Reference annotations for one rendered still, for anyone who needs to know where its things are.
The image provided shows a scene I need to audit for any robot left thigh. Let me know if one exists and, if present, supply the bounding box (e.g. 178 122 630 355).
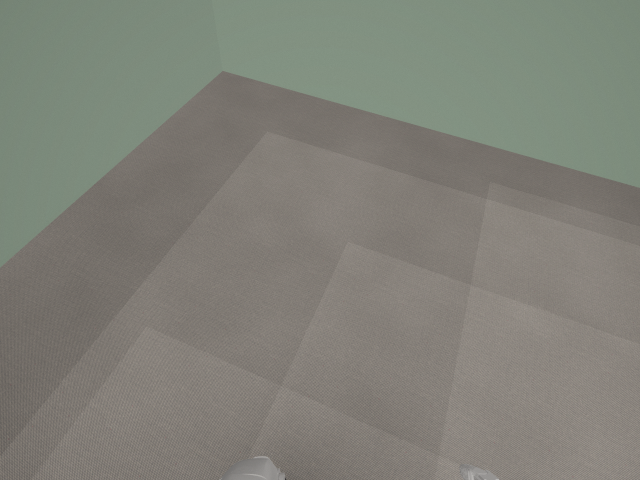
219 458 285 480

